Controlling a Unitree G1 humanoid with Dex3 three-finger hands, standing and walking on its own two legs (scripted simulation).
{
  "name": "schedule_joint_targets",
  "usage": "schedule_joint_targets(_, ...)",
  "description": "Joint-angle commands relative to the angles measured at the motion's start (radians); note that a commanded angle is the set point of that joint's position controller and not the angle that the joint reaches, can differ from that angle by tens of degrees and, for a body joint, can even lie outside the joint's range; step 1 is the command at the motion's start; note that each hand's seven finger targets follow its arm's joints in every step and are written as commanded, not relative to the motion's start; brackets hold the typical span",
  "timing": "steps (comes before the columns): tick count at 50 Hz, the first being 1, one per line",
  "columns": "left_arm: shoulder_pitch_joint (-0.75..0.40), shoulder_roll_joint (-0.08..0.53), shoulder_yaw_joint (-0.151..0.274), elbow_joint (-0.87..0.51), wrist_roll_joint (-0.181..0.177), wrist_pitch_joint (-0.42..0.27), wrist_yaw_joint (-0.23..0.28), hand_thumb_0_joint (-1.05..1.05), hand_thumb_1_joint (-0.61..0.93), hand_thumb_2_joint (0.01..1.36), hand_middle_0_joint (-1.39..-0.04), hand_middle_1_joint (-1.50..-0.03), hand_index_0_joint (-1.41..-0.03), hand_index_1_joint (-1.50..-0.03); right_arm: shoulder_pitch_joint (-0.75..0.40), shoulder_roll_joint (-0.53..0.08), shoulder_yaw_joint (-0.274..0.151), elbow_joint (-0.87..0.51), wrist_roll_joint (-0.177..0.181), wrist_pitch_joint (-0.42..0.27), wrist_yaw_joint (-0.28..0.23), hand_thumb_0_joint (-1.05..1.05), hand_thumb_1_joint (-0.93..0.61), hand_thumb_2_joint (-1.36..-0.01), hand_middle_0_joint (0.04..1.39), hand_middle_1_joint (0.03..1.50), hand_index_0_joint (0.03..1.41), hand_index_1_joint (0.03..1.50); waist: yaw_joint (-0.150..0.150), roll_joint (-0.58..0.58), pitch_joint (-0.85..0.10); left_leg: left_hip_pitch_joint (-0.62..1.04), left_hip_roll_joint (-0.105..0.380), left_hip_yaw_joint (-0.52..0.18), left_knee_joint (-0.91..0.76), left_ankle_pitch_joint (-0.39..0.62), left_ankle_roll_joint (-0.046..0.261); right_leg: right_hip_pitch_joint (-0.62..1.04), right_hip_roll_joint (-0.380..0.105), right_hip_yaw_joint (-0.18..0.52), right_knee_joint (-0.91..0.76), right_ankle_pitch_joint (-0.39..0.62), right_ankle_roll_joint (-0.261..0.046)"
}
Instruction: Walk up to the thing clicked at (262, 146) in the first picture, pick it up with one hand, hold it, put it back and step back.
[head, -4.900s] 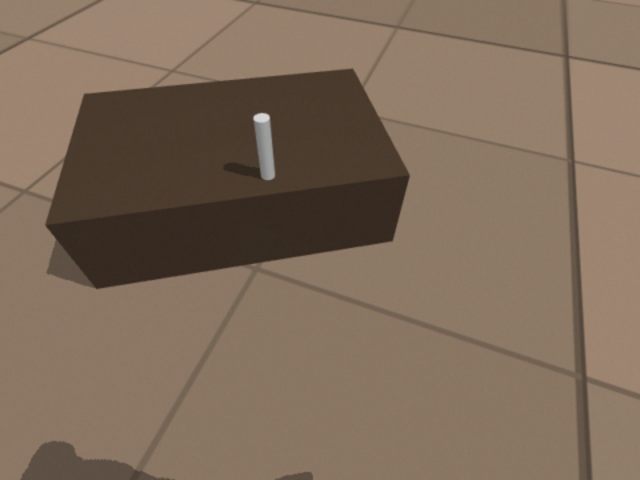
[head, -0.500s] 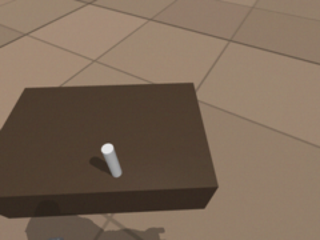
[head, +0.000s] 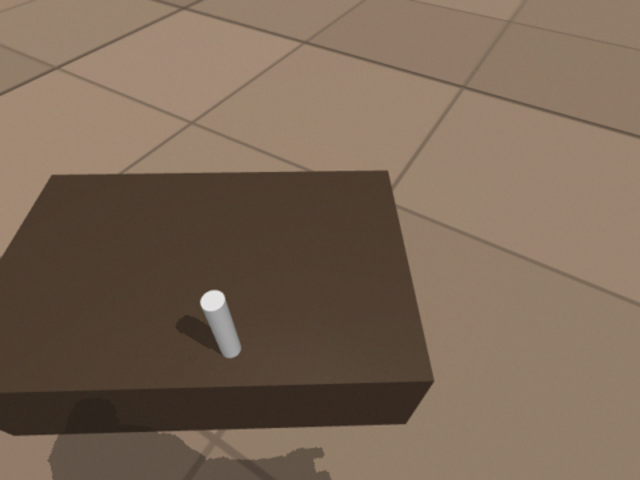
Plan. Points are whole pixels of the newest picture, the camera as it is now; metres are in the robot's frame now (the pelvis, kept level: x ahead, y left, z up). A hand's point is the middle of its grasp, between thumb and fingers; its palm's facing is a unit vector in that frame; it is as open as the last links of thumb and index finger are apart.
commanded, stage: stand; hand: left
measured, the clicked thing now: (222, 327) +0.45 +0.22 -0.31
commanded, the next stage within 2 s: go down in 1.82 s
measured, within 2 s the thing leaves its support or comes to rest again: neither
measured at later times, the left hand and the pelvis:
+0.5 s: hand out of the picture +0.07 +0.25 -0.16, palm faces -0.02 -0.94 -0.34, open 7.4 cm; pelvis +0.00 -0.01 +0.00, yaw +0 degrees
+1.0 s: hand out of the picture +0.07 +0.25 -0.16, palm faces -0.02 -0.94 -0.34, open 7.4 cm; pelvis +0.00 +0.00 +0.00, yaw +1 degrees
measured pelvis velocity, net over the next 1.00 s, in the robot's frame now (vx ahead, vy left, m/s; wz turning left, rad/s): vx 0.00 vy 0.00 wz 0.01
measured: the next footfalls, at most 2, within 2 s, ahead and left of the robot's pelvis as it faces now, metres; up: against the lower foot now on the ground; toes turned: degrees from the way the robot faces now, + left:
none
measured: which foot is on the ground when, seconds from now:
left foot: down 0.00-1.00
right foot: down 0.00-1.00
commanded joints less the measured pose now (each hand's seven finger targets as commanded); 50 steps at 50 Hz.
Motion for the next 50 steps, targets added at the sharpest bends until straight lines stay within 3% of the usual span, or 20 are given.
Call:
schedule_joint_targets(1,-0.043,0.225,0.043,-0.057,-0.003,-0.026,0.015,0.000,0.900,0.900,-0.200,-0.300,-0.200,-0.300,-0.040,-0.207,-0.042,-0.064,0.005,-0.022,-0.011,0.000,-0.900,-0.900,0.200,0.300,0.200,0.300,-0.009,-0.011,-0.086,0.012,0.105,-0.079,-0.052,0.120,0.033,0.028,-0.096,0.079,-0.053,0.147,-0.041)
schedule_joint_targets(9,-0.043,0.228,0.043,-0.058,-0.005,-0.026,0.015,0.000,0.900,0.900,-0.200,-0.300,-0.200,-0.300,-0.029,-0.206,-0.038,-0.061,0.003,-0.022,-0.012,0.000,-0.900,-0.900,0.200,0.300,0.200,0.300,-0.009,-0.001,-0.081,-0.011,0.107,-0.080,-0.054,0.114,0.032,0.045,-0.102,0.083,-0.055,0.154,-0.044)
schedule_joint_targets(15,-0.039,0.226,0.044,-0.056,-0.004,-0.021,0.013,0.000,0.900,0.900,-0.200,-0.300,-0.200,-0.300,-0.029,-0.213,-0.038,-0.058,0.003,-0.021,-0.012,0.000,-0.900,-0.900,0.200,0.300,0.200,0.300,-0.002,0.003,-0.066,-0.025,0.102,-0.084,-0.067,0.058,0.031,0.028,-0.093,0.080,-0.063,0.083,-0.043)
schedule_joint_targets(20,-0.034,0.225,0.043,-0.058,-0.004,-0.025,0.013,0.000,0.900,0.900,-0.200,-0.300,-0.200,-0.300,-0.025,-0.212,-0.037,-0.060,0.002,-0.022,-0.011,0.000,-0.900,-0.900,0.200,0.300,0.200,0.300,-0.002,0.000,-0.076,-0.013,0.105,-0.083,-0.056,0.104,0.034,0.035,-0.099,0.079,-0.057,0.140,-0.043)
schedule_joint_targets(26,-0.036,0.224,0.041,-0.058,-0.005,-0.023,0.012,0.000,0.900,0.900,-0.200,-0.300,-0.200,-0.300,-0.014,-0.212,-0.037,-0.060,0.001,-0.023,-0.012,0.000,-0.900,-0.900,0.200,0.300,0.200,0.300,-0.004,-0.001,-0.071,-0.025,0.104,-0.085,-0.066,0.081,0.030,0.032,-0.095,0.079,-0.058,0.097,-0.046)
schedule_joint_targets(36,-0.034,0.227,0.042,-0.058,-0.004,-0.024,0.012,0.000,0.900,0.900,-0.200,-0.300,-0.200,-0.301,-0.006,-0.210,-0.034,-0.061,0.002,-0.025,-0.013,0.000,-0.900,-0.900,0.200,0.300,0.200,0.300,-0.002,-0.002,-0.075,-0.014,0.107,-0.086,-0.061,0.114,0.033,0.037,-0.100,0.077,-0.055,0.125,-0.045)
schedule_joint_targets(45,-0.031,0.223,0.042,-0.059,-0.004,-0.023,0.013,0.000,0.900,0.900,-0.200,-0.300,-0.200,-0.301,0.001,-0.212,-0.036,-0.063,0.001,-0.020,-0.012,0.000,-0.900,-0.900,0.200,0.300,0.200,0.300,-0.004,0.004,-0.057,-0.036,0.102,-0.086,-0.068,0.059,0.034,0.031,-0.096,0.076,-0.065,0.081,-0.046)
schedule_joint_targets(50,-0.028,0.222,0.042,-0.060,-0.001,-0.027,0.014,0.000,0.900,0.900,-0.200,-0.300,-0.200,-0.301,-0.003,-0.212,-0.035,-0.068,0.003,-0.023,-0.013,0.000,-0.900,-0.900,0.200,0.300,0.200,0.300,-0.004,0.001,-0.082,-0.014,0.109,-0.087,-0.052,0.131,0.038,0.056,-0.102,0.073,-0.054,0.164,-0.043)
